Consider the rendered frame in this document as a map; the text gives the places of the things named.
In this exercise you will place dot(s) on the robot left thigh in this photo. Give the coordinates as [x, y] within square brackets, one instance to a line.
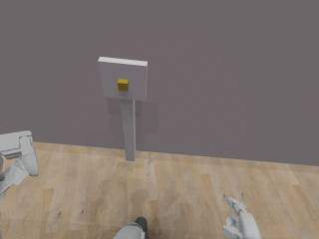
[131, 232]

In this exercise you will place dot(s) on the left robot shin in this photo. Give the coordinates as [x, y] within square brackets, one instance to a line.
[135, 224]

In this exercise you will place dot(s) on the robot right hand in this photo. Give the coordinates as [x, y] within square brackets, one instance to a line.
[243, 227]

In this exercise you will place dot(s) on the panel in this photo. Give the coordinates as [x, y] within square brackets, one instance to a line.
[113, 69]

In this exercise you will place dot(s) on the button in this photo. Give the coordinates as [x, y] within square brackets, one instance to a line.
[123, 85]

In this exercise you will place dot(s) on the robot left hand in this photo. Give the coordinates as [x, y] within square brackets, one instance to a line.
[14, 145]

